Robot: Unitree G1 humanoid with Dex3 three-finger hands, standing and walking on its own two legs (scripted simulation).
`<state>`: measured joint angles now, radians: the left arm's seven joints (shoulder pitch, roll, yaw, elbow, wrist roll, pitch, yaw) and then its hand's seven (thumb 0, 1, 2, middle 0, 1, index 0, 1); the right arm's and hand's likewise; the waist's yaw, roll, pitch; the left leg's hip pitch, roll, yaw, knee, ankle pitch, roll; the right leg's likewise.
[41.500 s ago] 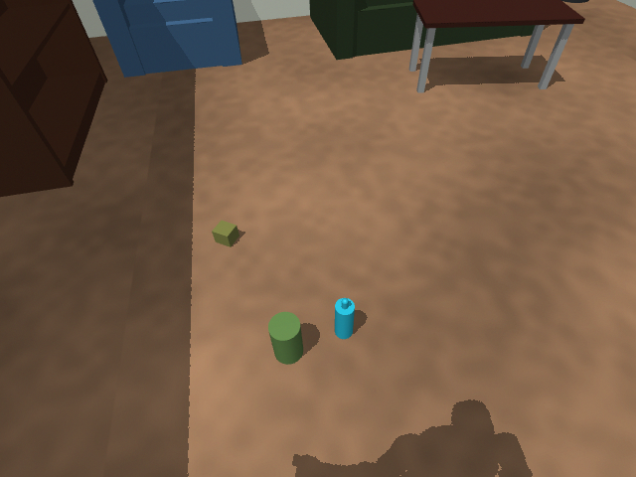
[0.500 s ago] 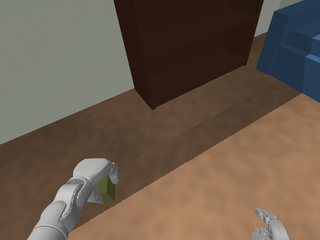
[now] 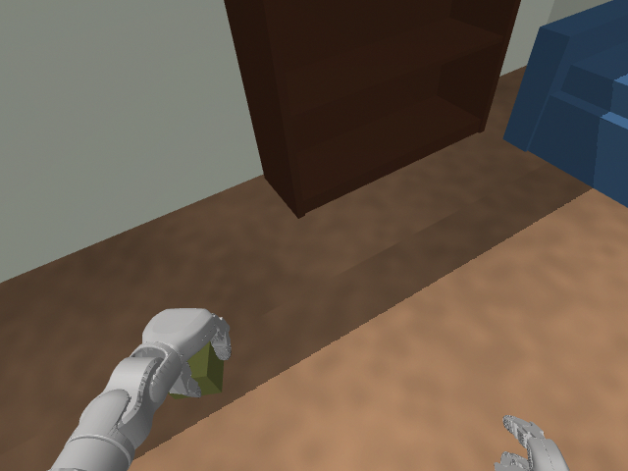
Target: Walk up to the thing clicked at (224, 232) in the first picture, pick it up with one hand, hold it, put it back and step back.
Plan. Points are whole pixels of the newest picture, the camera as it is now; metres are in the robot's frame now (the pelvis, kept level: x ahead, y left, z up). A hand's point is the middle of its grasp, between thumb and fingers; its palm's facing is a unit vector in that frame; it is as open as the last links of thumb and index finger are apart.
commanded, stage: crouch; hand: left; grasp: from above
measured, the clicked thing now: (193, 361) +0.30 +0.23 -0.07
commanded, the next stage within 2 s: none
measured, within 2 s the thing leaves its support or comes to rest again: neither
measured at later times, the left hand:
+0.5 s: hand (199, 384) +0.28 +0.23 -0.11, palm faces -0.43 +0.03 -0.90, open 8.0 cm
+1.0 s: hand (227, 412) +0.32 +0.25 -0.36, palm faces -0.44 +0.07 -0.90, open 8.3 cm
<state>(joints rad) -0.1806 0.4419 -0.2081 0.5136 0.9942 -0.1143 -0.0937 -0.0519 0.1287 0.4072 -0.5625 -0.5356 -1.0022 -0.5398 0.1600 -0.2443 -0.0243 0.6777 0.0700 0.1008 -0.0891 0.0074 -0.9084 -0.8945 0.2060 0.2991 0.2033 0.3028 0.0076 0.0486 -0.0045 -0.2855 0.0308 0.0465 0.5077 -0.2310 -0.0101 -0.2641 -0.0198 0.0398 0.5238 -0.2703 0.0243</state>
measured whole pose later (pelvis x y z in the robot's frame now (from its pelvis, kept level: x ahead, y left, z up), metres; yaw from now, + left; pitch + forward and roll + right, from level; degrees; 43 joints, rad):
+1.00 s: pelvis -0.07 +0.01 -0.23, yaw +0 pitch +30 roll -4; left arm -0.61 0.48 -0.07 1.11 1.24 -0.18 0.34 -0.06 0.08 0.44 -0.62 -0.47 -0.94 -0.50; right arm 0.20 -0.23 -0.08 0.75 -0.05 0.04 -0.01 0.00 -0.91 -0.90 0.21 0.30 0.20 0.30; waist -0.12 0.04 -0.19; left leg -1.68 0.03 -0.04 1.71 -0.57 0.01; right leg -1.60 0.00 0.01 1.69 -0.62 0.04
